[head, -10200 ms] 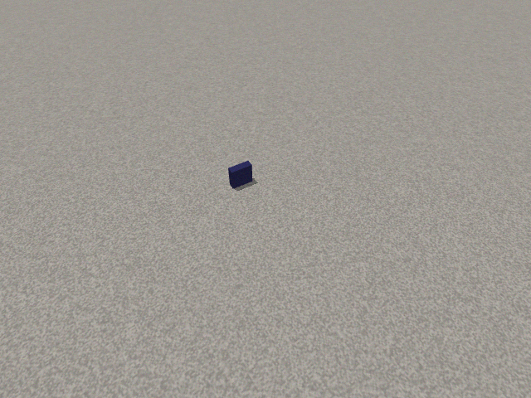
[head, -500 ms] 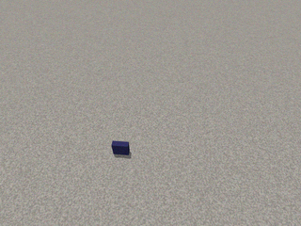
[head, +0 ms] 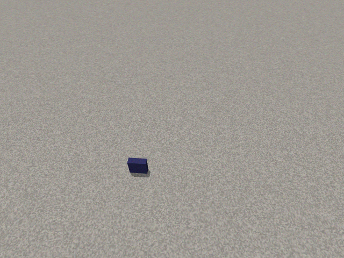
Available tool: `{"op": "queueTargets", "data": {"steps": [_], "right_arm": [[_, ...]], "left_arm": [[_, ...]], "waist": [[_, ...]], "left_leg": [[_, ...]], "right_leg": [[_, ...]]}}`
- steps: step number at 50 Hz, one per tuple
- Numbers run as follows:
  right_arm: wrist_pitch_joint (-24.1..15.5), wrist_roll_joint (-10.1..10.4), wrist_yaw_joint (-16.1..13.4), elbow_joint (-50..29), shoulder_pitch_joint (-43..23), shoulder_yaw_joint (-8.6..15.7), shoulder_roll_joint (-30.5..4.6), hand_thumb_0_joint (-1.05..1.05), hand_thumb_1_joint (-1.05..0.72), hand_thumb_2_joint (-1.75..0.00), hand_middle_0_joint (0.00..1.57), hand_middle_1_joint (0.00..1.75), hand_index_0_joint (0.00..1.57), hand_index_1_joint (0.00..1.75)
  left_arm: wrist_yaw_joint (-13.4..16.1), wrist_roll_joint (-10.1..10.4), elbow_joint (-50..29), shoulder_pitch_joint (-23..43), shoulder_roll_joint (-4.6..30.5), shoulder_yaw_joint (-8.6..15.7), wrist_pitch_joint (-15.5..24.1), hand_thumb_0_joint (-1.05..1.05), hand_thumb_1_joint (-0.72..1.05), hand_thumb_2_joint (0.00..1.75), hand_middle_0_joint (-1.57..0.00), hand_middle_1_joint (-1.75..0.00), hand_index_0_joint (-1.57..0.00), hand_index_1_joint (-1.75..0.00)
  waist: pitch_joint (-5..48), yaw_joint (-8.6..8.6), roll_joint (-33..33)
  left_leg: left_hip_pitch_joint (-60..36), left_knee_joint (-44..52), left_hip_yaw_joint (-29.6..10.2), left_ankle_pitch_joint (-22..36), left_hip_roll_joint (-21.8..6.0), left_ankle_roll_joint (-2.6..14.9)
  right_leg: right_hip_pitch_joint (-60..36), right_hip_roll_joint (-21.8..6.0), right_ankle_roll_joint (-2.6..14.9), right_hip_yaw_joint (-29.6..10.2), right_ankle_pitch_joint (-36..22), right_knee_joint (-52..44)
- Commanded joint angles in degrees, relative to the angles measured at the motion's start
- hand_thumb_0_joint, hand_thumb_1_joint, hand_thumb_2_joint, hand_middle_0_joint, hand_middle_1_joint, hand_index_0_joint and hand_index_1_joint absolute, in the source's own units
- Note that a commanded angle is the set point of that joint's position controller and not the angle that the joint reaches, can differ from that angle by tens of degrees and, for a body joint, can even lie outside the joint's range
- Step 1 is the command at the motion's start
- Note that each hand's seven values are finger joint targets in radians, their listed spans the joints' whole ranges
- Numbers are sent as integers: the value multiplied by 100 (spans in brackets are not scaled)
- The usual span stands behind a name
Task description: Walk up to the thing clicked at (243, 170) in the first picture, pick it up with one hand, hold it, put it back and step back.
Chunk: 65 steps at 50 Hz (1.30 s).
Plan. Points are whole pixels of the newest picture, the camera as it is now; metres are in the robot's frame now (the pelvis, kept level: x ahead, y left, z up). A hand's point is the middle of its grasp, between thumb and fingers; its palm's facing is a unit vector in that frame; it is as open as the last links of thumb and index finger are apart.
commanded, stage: stand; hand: left
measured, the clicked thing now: (138, 165) +0.79 +0.24 -0.72
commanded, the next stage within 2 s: walk up in 0.78 s
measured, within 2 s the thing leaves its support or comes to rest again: neither
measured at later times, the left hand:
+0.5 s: hand out of the picture +0.06 +0.24 -0.16, palm faces -0.03 -0.94 -0.34, open 7.4 cm
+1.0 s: hand out of the picture +0.04 +0.29 -0.15, palm faces +0.04 -0.93 -0.36, open 7.4 cm
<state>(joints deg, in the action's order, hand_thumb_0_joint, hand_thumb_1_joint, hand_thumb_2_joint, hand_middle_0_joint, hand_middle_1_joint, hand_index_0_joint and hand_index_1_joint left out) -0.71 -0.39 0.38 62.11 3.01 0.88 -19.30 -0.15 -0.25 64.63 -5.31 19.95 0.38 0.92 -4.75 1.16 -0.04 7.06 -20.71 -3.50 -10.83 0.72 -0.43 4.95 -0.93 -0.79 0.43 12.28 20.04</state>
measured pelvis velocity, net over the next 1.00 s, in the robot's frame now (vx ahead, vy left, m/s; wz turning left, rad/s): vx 0.02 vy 0.01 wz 0.02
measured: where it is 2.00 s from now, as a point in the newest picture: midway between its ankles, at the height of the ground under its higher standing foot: (167, 250)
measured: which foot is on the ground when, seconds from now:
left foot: down 0.00-0.84, up 0.86-1.00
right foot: down 0.00-1.00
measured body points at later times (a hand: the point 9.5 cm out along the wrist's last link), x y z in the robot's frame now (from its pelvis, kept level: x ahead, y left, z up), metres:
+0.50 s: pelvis -0.01 -0.01 +0.00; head +0.00 -0.01 +0.45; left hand +0.06 +0.29 -0.13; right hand +0.04 -0.31 -0.14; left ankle +0.01 +0.12 -0.75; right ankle -0.01 -0.13 -0.75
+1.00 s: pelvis +0.02 +0.01 +0.00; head +0.03 +0.02 +0.45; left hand +0.04 +0.34 -0.13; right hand +0.10 -0.31 -0.12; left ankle +0.07 +0.15 -0.72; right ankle -0.01 -0.13 -0.75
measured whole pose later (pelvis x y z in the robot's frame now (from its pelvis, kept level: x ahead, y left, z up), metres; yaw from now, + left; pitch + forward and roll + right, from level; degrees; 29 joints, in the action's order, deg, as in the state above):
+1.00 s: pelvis +0.02 +0.01 +0.00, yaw +1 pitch -2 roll -2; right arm -0.6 -2.8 3.9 59.0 11.6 4.7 -23.9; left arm -2.3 -2.1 58.8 -15.6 21.9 4.0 2.9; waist -3.1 2.1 1.6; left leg 20.8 -39.3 -1.1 -21.4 -3.6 0.6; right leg 3.0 -0.2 0.6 1.1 14.3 19.2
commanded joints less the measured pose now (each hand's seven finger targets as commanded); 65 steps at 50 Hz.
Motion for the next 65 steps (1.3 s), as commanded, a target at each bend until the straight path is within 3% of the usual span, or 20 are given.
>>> {"op": "queueTargets", "data": {"steps": [1, 16, 20, 26, 32, 38, 39, 40, 42, 43, 44, 48, 52, 53, 54, 55, 57, 59, 61, 65], "right_arm": [[-108, 32, -79, -226, -203, 203, -1199, 0, -90, -90, 20, 30, 20, 30], [-110, -16, -36, 32, 51, 168, -1250, 0, -90, -90, 20, 30, 20, 30], [-114, -16, -33, 5, 67, 181, -1275, 0, -90, -90, 20, 30, 20, 30], [-136, -2, -70, 25, 181, 149, -1298, 0, -90, -90, 20, 30, 20, 30], [-98, -1, -66, 51, 249, 97, -1263, 0, -90, -90, 20, 30, 20, 30], [-110, 5, -67, 18, 221, 94, -1287, 0, -90, -90, 20, 30, 20, 30], [-144, -93, 74, -281, 528, 390, -1650, 0, -90, -90, 20, 30, 20, 30], [-130, -167, 127, -362, 465, 429, -1637, 0, -90, -90, 20, 30, 20, 30], [-80, -214, 165, -792, -189, 429, -1360, 0, -90, -90, 20, 30, 20, 30], [-118, -232, 164, -808, -126, 468, -1388, 0, -90, -90, 20, 30, 20, 30], [-160, -214, 189, -783, 27, 508, -1478, 0, -90, -90, 20, 30, 20, 30], [-193, -209, 353, -912, 583, 597, -1344, 0, -90, -90, 20, 30, 20, 30], [-254, -232, 277, -688, 1704, 812, -1447, 0, -90, -90, 20, 30, 20, 30], [-290, -262, 215, -605, 2156, 937, -1771, 0, -90, -90, 20, 30, 20, 30], [-350, -333, 172, -749, 2410, 1012, -2306, 0, -90, -90, 20, 30, 20, 30], [-361, -166, 188, -989, 1903, 1020, -2491, 0, -90, -90, 20, 30, 20, 30], [-372, -92, 152, -1272, 1305, 834, -2119, 0, -90, -90, 20, 30, 20, 30], [-412, -76, 127, -1391, 1193, 748, -1907, 0, -90, -90, 20, 30, 20, 30], [-421, -97, 136, -1451, 1271, 735, -1848, 0, -90, -90, 20, 30, 20, 30], [-441, -80, 168, -1587, 1463, 759, -1948, 0, -90, -90, 20, 30, 20, 30]], "left_arm": [[75, -23, -276, 294, 1233, 197, 133, 0, 90, 90, -20, -30, -20, -30], [43, -21, -214, 263, 1297, 191, 118, 0, 90, 90, -20, -30, -20, -30], [39, -33, -230, 169, 1267, 179, 116, 0, 90, 90, -20, -30, -20, -30], [54, 6, -255, 145, 1289, 184, 151, 0, 90, 90, -20, -30, -20, -30], [45, 11, -228, 181, 1310, 179, 108, 0, 90, 90, -20, -30, -20, -30], [42, -10, -254, 139, 1273, 164, 114, 0, 90, 90, -20, -30, -20, -30], [-65, -74, -479, -360, 1662, 498, 173, 0, 90, 90, -20, -30, -20, -30], [-88, -137, -398, -685, 1745, 576, 187, 0, 90, 90, -20, -30, -20, -30], [-64, -173, -522, -1027, 2024, 764, 250, 0, 90, 90, -20, -30, -20, -30], [-55, -192, -666, -994, 2012, 790, 312, 0, 90, 90, -20, -30, -20, -30], [-58, -166, -751, -925, 1857, 767, 334, 0, 90, 90, -20, -30, -20, -30], [-138, -192, -1193, -399, 1873, 748, 349, 0, 90, 90, -20, -30, -20, -30], [-201, -148, -1481, -343, 1567, 620, 245, 0, 90, 90, -20, -30, -20, -30], [-215, -139, -1496, -754, 1249, 520, 214, 0, 90, 90, -20, -30, -20, -30], [-201, -53, -1606, -904, 881, 407, 221, 0, 90, 90, -20, -30, -20, -30], [-118, -76, -1475, -900, 1491, 557, 179, 0, 90, 90, -20, -30, -20, -30], [-125, 6, -1339, -1219, 1665, 534, 184, 0, 90, 90, -20, -30, -20, -30], [-160, -8, -1147, -1582, 1752, 571, 202, 0, 90, 90, -20, -30, -20, -30], [-241, -41, -1215, -1523, 1609, 569, 177, 0, 90, 90, -20, -30, -20, -30], [-364, -119, -1518, -1123, 1517, 583, 166, 0, 90, 90, -20, -30, -20, -30]], "waist": [[696, -119, -3], [345, -117, 25], [485, -102, -31], [797, -114, -12], [447, -138, -36], [512, -144, 42], [969, -40, 62], [601, 132, -42], [-411, 495, -913], [-573, 452, -614], [-422, 326, -280], [-56, -66, -1000], [258, -645, -252], [553, -784, 789], [521, -854, 2090], [331, -679, 1220], [-114, -253, 666], [-120, -136, 885], [-139, -180, 878], [-227, -295, 925]], "left_leg": [[-278, 346, -412, 1189, -702, 148], [292, 633, -463, 25, -631, 102], [145, 553, -474, 202, -661, 112], [2, 400, -408, 1107, -726, 121], [183, 563, -435, 367, -678, 96], [74, 497, -426, 594, -712, 103], [208, -53, -295, -1947, -360, 475], [1225, -382, -243, -2727, -307, 488], [3180, -2267, 239, -1712, -178, 251], [3374, -2460, -90, -1370, -432, 229], [3229, -2580, -160, -1208, -545, 209], [1626, -1752, 168, -1082, -669, 111], [-771, -655, 757, -123, -161, 69], [-1567, -324, 195, -1090, -429, 240], [-1430, 962, -2743, -3025, -2017, 799], [-499, 1307, -3475, -3849, -2474, 1366], [27, 1087, -2308, -2954, -2104, 1256], [198, 989, -1473, -2022, -1802, 1173], [374, 977, -909, -1358, -1659, 1221], [356, 1005, -529, -1458, -1580, 1306]], "right_leg": [[-62, -637, 183, -489, -984, -423], [180, -616, 202, -602, 290, -658], [232, -617, 219, -601, 203, -658], [-182, -682, 223, -563, -1088, -424], [136, -626, 212, -591, -156, -581], [148, -623, 219, -587, -385, -550], [-263, -326, 443, -562, 1960, -291], [-469, -577, 627, -1008, 2905, -395], [-758, -1892, 1246, -2577, 3481, -1483], [-800, -2147, 1500, -2749, 2677, -1487], [-838, -1961, 1515, -2467, 2035, -1376], [224, -1362, 1183, -1214, 1483, -1108], [1738, -718, 824, -329, 944, 739], [2435, -298, 698, -76, 1213, 2133], [3424, 599, 402, -36, 2168, 3832], [3085, 205, 478, -892, 2131, 4312], [3040, -103, 441, -919, 1367, 4464], [2706, -310, 295, -778, 920, 3971], [2407, -280, 129, -503, 860, 3360], [2267, -386, 66, -132, 491, 2380]]}}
